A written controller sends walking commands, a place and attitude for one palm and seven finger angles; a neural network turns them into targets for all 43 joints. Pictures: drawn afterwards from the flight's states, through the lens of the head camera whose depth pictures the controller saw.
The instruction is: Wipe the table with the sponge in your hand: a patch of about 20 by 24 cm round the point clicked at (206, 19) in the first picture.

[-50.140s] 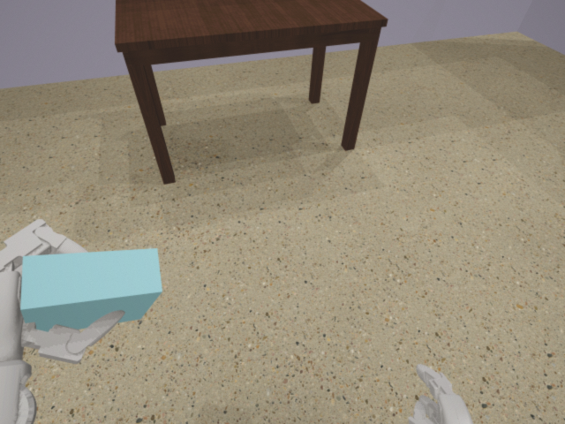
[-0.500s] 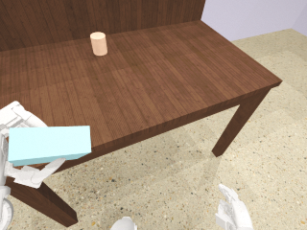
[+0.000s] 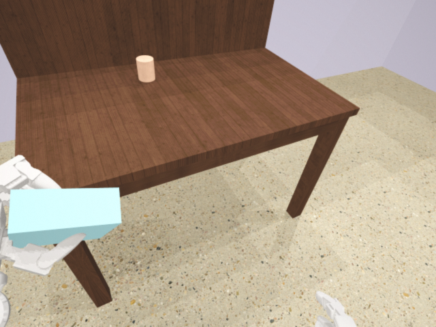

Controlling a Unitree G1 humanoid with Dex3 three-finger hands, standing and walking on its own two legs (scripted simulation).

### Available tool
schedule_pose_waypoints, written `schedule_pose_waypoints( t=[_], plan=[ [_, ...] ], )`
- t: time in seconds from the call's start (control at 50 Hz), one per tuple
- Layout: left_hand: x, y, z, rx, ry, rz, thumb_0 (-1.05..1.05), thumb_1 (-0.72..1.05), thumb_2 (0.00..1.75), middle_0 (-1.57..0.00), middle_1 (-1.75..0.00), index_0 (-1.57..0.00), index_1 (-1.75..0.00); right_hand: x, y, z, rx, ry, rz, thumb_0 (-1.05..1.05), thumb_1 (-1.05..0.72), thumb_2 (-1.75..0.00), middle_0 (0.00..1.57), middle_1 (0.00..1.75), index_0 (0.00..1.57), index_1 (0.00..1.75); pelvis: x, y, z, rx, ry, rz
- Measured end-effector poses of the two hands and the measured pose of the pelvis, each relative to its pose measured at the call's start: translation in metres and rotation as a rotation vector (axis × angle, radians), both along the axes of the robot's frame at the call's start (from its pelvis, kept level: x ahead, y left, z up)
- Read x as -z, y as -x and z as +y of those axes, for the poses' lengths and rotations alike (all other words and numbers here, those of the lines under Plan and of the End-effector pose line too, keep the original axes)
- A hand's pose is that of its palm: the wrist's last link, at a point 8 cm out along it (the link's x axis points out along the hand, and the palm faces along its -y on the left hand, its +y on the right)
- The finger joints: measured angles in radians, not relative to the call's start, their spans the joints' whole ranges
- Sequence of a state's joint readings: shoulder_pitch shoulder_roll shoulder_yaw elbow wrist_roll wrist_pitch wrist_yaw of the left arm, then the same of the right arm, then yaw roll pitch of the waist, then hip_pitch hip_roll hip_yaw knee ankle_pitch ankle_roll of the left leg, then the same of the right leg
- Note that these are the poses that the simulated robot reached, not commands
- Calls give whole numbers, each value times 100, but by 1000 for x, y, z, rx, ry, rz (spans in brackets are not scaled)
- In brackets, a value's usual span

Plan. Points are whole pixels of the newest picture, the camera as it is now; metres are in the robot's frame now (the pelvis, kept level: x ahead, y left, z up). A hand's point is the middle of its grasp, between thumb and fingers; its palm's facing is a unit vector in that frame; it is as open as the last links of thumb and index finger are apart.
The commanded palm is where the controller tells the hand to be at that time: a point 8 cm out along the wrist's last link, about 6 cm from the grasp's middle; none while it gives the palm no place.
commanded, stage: stop stepping back and stand still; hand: left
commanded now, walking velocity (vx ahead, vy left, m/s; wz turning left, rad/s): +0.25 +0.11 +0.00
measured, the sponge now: (79, 217) +0.22 +0.21 +0.16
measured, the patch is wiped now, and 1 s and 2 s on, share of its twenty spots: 1.00 1.00 1.00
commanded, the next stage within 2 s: stand and wait in 1.66 s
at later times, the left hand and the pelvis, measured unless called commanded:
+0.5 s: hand out of the picture +0.08 +0.23 +0.20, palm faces +0.41 -0.83 -0.37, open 9.2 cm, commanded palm +0.03 +0.27 +0.20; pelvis -0.13 -0.01 +0.00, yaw +0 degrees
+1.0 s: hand out of the picture +0.04 +0.22 +0.18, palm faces +0.43 -0.81 -0.39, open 9.2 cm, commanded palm -0.02 +0.25 +0.20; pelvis -0.17 -0.03 +0.00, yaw +2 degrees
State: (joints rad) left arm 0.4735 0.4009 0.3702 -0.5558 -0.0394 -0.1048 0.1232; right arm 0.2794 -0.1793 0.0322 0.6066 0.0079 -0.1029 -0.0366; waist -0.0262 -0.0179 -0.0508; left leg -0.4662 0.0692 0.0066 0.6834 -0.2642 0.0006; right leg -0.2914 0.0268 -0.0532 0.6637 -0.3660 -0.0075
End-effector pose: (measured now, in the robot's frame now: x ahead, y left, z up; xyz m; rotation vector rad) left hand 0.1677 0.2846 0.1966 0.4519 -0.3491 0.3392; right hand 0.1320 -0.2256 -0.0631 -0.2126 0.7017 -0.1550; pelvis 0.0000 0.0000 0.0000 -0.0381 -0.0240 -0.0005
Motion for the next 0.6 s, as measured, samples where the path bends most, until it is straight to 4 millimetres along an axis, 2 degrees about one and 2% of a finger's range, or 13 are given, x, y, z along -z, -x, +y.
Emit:
schedule_pose_waypoints(
  t=[0.08,0.14,0.22,0.28,0.36,0.48,0.54,0.6],
  plan=[
    [4,32,-8,4,26,6,-1,-45,109,-81,-139,-82,-141,13,26,-6,-11,-15,41,1,-90,-90,20,30,20,30,3,29,-4,-14,32,-38],
    [8,52,-8,17,65,-1,-1,-45,109,-81,-139,-82,-141,5,46,-11,10,-13,47,2,-90,-90,20,30,20,30,-2,45,-7,2,3,-16],
    [12,69,-5,23,77,-14,-1,-45,109,-81,-139,-82,-141,-7,68,-18,26,31,2,2,-90,-90,20,30,20,30,1,70,-7,-7,-16,38],
    [13,85,-2,36,44,-55,-1,-45,109,-81,-139,-82,-141,-7,80,-23,38,78,-62,1,-90,-90,20,30,20,30,14,92,-1,-13,-21,50],
    [6,103,-2,18,-1,-30,-1,-45,109,-81,-139,-82,-141,-8,105,-19,78,18,-124,1,-90,-90,20,30,20,30,9,108,-1,19,-75,8],
    [-10,124,-9,-14,0,-16,-1,-45,109,-81,-139,-82,-141,11,144,-9,38,-64,-4,1,-90,-90,20,30,20,30,-5,125,-11,-8,-37,9],
    [-8,134,-18,-32,-40,4,-1,-45,109,-81,-139,-82,-141,26,154,-13,13,-79,23,1,-90,-90,20,30,20,30,3,134,-21,-10,-29,6],
    [4,143,-28,-20,-26,21,-1,-45,109,-81,-139,-82,-142,40,158,-24,-3,-66,64,1,-90,-90,20,30,20,30,12,148,-26,-20,12,-14]
  ],
)
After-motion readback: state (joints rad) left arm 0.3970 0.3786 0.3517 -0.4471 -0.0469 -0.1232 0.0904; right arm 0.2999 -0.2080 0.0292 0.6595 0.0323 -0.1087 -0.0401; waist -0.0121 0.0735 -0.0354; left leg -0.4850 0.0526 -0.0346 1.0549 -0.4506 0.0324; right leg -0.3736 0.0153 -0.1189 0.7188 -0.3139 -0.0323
